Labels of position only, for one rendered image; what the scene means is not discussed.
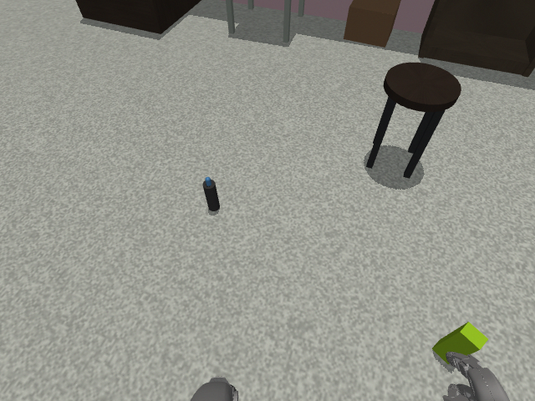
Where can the right robot hand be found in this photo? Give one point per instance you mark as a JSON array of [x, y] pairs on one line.
[[484, 385]]

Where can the stool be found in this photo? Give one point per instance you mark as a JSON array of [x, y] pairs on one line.
[[421, 87]]

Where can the bookshelf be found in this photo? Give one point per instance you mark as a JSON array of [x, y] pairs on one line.
[[489, 34]]

